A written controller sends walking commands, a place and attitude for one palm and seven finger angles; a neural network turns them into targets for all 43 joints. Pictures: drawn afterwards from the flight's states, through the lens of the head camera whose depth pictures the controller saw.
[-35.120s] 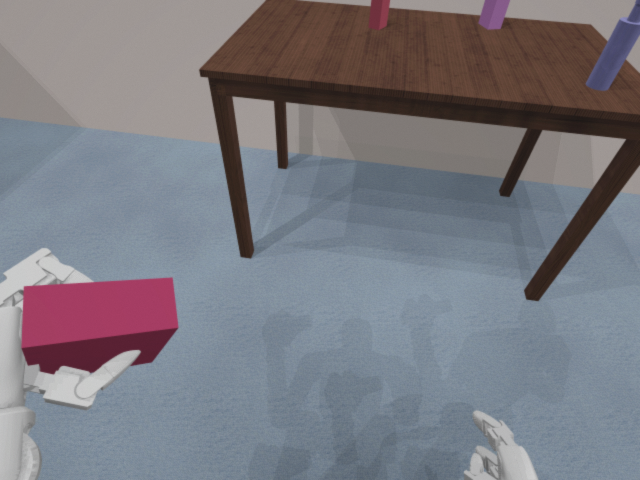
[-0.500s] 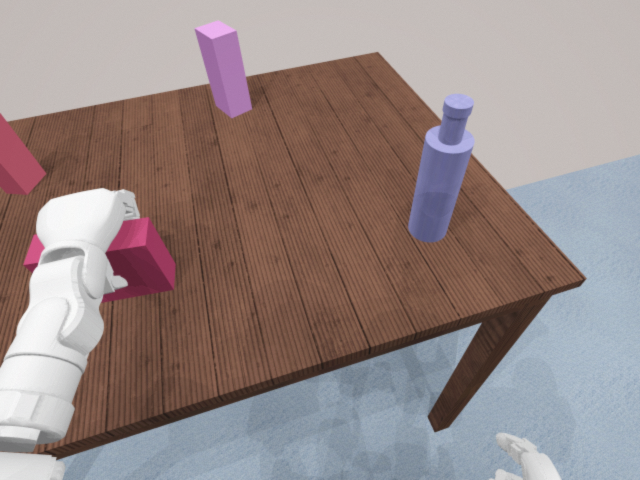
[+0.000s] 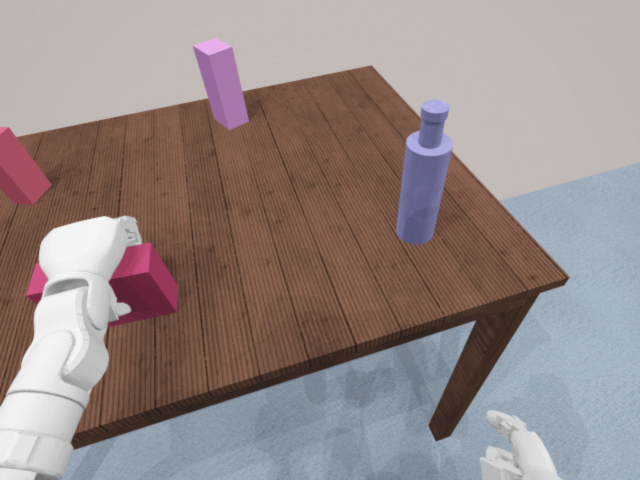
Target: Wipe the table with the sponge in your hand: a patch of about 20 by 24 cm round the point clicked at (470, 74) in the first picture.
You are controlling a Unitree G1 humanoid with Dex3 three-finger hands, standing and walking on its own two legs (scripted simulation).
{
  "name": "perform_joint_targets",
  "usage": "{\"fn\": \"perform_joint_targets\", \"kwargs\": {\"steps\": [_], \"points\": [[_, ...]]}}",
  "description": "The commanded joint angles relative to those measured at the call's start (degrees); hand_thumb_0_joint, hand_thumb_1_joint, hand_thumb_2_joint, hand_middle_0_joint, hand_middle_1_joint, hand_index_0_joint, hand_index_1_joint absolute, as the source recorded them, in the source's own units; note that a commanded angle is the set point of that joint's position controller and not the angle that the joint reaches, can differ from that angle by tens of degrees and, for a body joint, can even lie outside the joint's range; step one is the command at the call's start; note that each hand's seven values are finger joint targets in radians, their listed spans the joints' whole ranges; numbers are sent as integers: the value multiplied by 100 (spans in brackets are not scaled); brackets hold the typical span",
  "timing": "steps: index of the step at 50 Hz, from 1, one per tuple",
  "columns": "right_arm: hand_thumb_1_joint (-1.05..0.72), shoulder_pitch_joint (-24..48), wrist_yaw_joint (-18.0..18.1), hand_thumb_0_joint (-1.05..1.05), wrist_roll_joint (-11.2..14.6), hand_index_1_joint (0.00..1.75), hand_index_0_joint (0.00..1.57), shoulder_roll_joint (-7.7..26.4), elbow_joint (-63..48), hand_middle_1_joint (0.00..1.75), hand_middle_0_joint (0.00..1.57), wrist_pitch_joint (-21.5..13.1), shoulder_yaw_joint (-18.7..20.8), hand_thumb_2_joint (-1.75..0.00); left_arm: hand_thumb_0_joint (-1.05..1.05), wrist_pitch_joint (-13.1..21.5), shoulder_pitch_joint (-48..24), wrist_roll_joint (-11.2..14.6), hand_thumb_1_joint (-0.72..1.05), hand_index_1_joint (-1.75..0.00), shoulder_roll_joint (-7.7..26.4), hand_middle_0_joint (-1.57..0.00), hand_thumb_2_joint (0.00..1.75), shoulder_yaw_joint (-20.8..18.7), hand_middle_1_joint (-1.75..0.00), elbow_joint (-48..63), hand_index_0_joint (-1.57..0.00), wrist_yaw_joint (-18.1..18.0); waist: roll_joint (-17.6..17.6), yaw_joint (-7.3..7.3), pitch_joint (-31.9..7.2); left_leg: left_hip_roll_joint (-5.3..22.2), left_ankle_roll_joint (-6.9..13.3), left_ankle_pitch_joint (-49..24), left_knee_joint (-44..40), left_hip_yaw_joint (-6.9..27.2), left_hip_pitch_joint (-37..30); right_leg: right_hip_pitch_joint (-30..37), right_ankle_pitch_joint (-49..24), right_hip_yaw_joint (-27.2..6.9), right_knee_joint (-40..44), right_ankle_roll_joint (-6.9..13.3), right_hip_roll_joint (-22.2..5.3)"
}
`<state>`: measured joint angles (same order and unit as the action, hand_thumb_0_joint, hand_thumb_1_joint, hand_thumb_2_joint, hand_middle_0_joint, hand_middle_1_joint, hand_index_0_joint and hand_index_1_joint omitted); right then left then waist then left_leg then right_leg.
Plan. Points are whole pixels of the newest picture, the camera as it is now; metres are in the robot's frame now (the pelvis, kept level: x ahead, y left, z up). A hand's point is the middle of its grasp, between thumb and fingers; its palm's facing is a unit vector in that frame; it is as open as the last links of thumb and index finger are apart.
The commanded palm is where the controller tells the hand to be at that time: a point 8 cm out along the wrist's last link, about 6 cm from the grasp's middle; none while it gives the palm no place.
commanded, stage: wipe back along the first lane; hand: left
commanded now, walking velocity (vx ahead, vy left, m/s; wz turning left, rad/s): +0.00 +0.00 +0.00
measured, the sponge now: (117, 296) +0.31 +0.33 +0.06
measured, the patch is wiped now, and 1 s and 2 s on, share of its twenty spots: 1.00 1.00 1.00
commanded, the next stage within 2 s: lift the sponge slowly off the table in 0.74 s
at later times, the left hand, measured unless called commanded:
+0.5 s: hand (108, 309) +0.26 +0.29 +0.10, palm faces +0.06 -0.05 -1.00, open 9.0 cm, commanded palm +0.23 +0.28 +0.14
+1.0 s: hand (109, 329) +0.24 +0.28 +0.10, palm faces +0.06 -0.07 -1.00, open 9.0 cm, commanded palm +0.20 +0.27 +0.15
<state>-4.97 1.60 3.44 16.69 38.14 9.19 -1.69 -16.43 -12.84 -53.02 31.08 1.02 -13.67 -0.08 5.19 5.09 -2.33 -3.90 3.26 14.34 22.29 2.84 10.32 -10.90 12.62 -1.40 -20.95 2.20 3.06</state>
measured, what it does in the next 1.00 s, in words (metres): stands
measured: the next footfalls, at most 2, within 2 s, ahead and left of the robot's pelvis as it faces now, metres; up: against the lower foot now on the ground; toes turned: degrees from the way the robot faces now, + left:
none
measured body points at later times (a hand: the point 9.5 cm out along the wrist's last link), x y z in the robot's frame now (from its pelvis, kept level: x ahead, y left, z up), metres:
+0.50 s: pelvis +0.01 -0.01 +0.00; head +0.01 -0.05 +0.44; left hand +0.25 +0.29 +0.16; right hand +0.24 -0.23 -0.10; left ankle -0.04 +0.08 -0.74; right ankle -0.02 -0.10 -0.74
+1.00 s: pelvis +0.00 -0.01 +0.00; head +0.00 -0.05 +0.45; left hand +0.23 +0.27 +0.16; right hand +0.23 -0.22 -0.09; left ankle -0.04 +0.08 -0.74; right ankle -0.02 -0.10 -0.74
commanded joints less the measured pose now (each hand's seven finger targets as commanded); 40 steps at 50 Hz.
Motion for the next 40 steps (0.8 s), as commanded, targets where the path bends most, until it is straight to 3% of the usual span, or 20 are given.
{"fn": "perform_joint_targets", "kwargs": {"steps": [1, 2, 4, 5, 7, 9, 12, 14, 17, 19, 22, 24, 27, 29, 30, 32, 34, 35, 38, 40], "points": [[-90, 939, 77, 0, 14, 30, 20, 714, -908, 30, 20, -328, 240, -90, 0, -52, -553, 95, 10, -160, 910, -120, 130, -270, -160, 725, -120, 68, -554, -21, -1078, 118, -115, -1879, -73, -15, -55, 864, -1722, -126, -34, 260, -65], [-90, 967, 77, 0, 8, 30, 20, 717, -921, 30, 20, -337, 243, -90, 0, -61, -445, 140, 10, -160, 858, -120, 130, -237, -160, 857, -120, 89, -529, -18, -1107, 113, -102, -1910, -51, -25, -78, 895, -1844, -148, -44, 246, -75], [-90, 1063, 63, 0, 5, 30, 20, 759, -970, 30, 20, -356, 237, -90, 0, -73, -184, 152, 10, -160, 1182, -120, 130, -555, -160, 1046, -120, 95, -470, 57, -1194, 102, -92, -1996, -10, 6, -65, 992, -1988, -300, -109, 279, -53], [-90, 1022, 61, 0, 2, 30, 20, 689, -980, 30, 20, -369, 245, -90, 0, -90, -161, 179, 10, -160, 949, -120, 130, -371, -160, 1180, -120, 107, -533, 27, -1252, 93, -78, -2037, 33, -25, -72, 1041, -2087, -206, -146, 235, -95], [-90, 1010, 55, 0, 7, 30, 20, 711, -960, 30, 20, -396, 245, -90, 0, -103, 196, 229, 10, -160, 863, -120, 130, -356, -160, 1184, -120, 123, -583, 12, -1034, 107, -84, -2104, 69, -33, -35, 936, -2230, -215, -169, 220, -78], [-90, 1093, 18, 0, -1, 30, 20, 721, -1050, 30, 20, -411, 258, -90, 0, -112, 594, 276, 10, -160, 1088, -120, 130, -623, -160, 1592, -120, 116, -448, 123, -1172, 108, -91, -2256, 93, 5, -94, 1054, -2362, -295, -244, 242, -72], [-90, 1059, 7, 0, -2, 30, 20, 674, -1047, 30, 20, -434, 257, -90, 0, -167, 977, 361, 10, -160, 874, -120, 130, -551, -160, 1746, -120, 94, -703, 89, -985, 106, -74, -2307, 164, -35, -31, 1011, -2613, -266, -291, 187, -95], [-90, 1165, -3, 0, -11, 30, 20, 696, -1086, 30, 20, -437, 260, -90, 0, -241, 1040, 349, 10, -160, 965, -120, 130, -644, -160, 2023, -120, 80, -681, 113, -1020, 111, -80, -2299, 166, -20, -64, 994, -2591, -353, -303, 207, -62], [-90, 1137, -19, 0, -1, 30, 20, 636, -1108, 30, 20, -445, 253, -90, 0, -322, 1541, 419, 10, -160, 753, -120, 130, -550, -160, 2245, -120, 37, -651, 134, -918, 115, -91, -2381, 195, -54, -63, 989, -2676, -294, -337, 163, -100], [-90, 1285, -15, 0, -5, 30, 20, 669, -1155, 30, 20, -436, 245, -90, 0, -414, 1408, 380, 10, -160, 872, -120, 130, -623, -160, 2586, -120, 25, -617, 119, -960, 128, -85, -2271, 191, -6, -119, 910, -2506, -426, -313, 210, -44], [-90, 1233, 28, 0, -7, 30, 20, 644, -1118, 30, 20, -408, 220, -90, 0, -567, 1256, 345, 10, -160, 647, -120, 130, -345, -160, 2510, -120, 19, -672, 48, -685, 137, -84, -2002, 112, -29, -42, 741, -2125, -311, -236, 179, -74], [-90, 1419, 48, 0, -14, 30, 20, 660, -1151, 30, 20, -415, 200, -90, 0, -660, 1170, 287, 10, -160, 848, -120, 130, -502, -160, 2677, -120, 3, -592, 99, -783, 124, -73, -1867, 93, -5, -134, 729, -1922, -454, -194, 231, -14], [-90, 1297, 67, 0, -19, 30, 20, 606, -1125, 30, 20, -415, 168, -90, 0, -712, 1371, 285, 10, -160, 557, -120, 130, -224, -160, 2601, -120, 26, -611, 78, -746, 134, -92, -1903, 77, -25, -116, 758, -1894, -313, -215, 195, -60], [-90, 1482, 49, 0, -27, 30, 20, 608, -1206, 30, 20, -438, 150, -90, 0, -727, 1611, 298, 10, -160, 764, -120, 130, -448, -160, 2914, -120, 30, -462, 184, -978, 125, -79, -1893, 82, 13, -215, 896, -1921, -471, -238, 234, -14], [-90, 1382, 53, 0, -39, 30, 20, 587, -1187, 30, 20, -427, 157, -90, 0, -735, 1475, 266, 10, -160, 740, -120, 130, -400, -160, 2968, -120, 18, -502, 157, -1056, 113, -78, -1997, 138, -18, -180, 953, -2052, -391, -283, 210, -79], [-90, 1362, 53, 0, -26, 30, 20, 564, -1162, 30, 20, -422, 124, -90, 0, -742, 1763, 344, 10, -160, 533, -120, 130, -262, -160, 2778, -120, 45, -614, 129, -717, 153, -98, -1852, 48, -13, -97, 829, -1846, -309, -231, 185, -62], [-90, 1564, 44, 0, -30, 30, 20, 587, -1219, 30, 20, -419, 115, -90, 0, -791, 1691, 298, 10, -160, 680, -120, 130, -381, -160, 3068, -120, 51, -468, 175, -750, 153, -90, -1727, 14, 28, -175, 774, -1648, -472, -183, 232, 5], [-90, 1463, 46, 0, -44, 30, 20, 566, -1244, 30, 20, -427, 125, -90, 0, -813, 1569, 288, 10, -160, 567, -120, 130, -249, -160, 3199, -120, 44, -444, 160, -844, 142, -66, -1800, 52, -15, -161, 844, -1725, -351, -217, 199, -71], [-90, 1426, 61, 0, -44, 30, 20, 576, -1185, 30, 20, -426, 109, -90, 0, -822, 1762, 305, 10, -160, 576, -120, 130, -275, -160, 3041, -120, 51, -566, 162, -573, 165, -90, -1715, -19, 7, -128, 737, -1585, -321, -174, 192, -43], [-90, 1493, 24, 0, -50, 30, 20, 548, -1274, 30, 20, -449, 111, -90, 0, -838, 1893, 312, 10, -160, 551, -120, 130, -309, -160, 3383, -120, 21, -492, 226, -787, 157, -74, -1794, 14, 17, -155, 891, -1664, -365, -229, 206, -58]]}}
